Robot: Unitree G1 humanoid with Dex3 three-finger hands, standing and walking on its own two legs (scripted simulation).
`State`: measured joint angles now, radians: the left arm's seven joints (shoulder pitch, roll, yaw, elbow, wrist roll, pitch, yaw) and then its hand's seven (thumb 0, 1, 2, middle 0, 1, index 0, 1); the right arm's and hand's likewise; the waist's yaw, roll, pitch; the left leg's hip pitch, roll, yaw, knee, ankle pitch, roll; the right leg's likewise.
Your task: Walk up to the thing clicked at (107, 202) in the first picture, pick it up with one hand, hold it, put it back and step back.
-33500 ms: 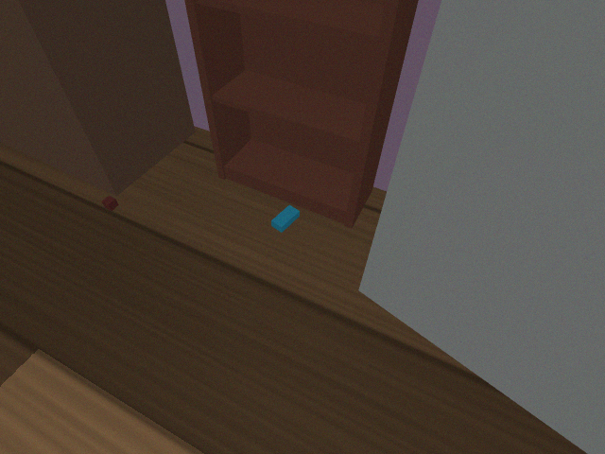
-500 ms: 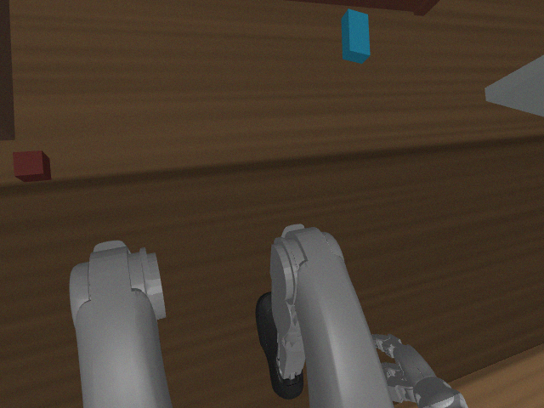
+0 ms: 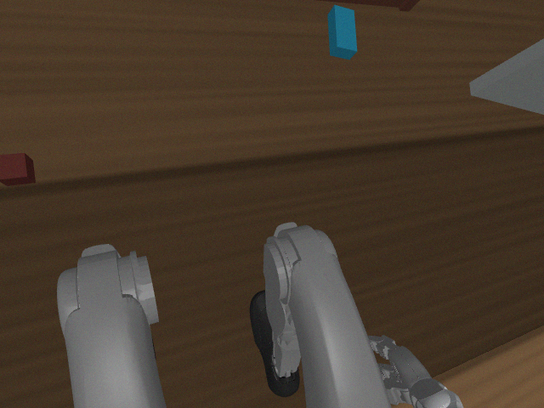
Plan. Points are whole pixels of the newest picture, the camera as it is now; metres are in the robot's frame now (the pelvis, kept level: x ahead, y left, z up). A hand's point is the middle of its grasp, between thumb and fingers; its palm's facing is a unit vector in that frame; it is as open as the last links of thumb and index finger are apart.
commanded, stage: rise first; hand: left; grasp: from above
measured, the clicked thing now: (15, 169) +0.47 +0.35 -0.30
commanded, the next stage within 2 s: approach in 1.06 s
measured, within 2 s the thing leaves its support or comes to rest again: neither
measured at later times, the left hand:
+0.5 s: hand out of the picture +0.41 +0.39 -0.17, palm faces -0.46 -0.11 -0.88, open 9.6 cm
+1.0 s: hand out of the picture +0.40 +0.39 -0.17, palm faces -0.44 -0.12 -0.89, open 9.6 cm
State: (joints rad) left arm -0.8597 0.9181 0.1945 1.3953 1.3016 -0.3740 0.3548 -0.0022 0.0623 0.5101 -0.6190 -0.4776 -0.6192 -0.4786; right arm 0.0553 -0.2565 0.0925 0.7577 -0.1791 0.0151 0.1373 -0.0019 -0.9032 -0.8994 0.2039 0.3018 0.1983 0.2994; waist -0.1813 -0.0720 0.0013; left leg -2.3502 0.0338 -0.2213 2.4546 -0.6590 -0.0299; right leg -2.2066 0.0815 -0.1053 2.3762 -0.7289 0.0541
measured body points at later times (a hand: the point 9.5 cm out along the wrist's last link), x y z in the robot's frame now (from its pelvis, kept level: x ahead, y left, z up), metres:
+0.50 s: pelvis +0.00 +0.00 +0.00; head +0.24 +0.10 +0.37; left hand +0.43 +0.39 -0.12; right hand +0.10 -0.27 -0.10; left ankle +0.08 +0.14 -0.28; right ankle +0.10 -0.12 -0.28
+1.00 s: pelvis +0.00 +0.00 +0.00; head +0.23 +0.11 +0.37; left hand +0.42 +0.39 -0.12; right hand +0.10 -0.27 -0.10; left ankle +0.08 +0.14 -0.28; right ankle +0.10 -0.12 -0.28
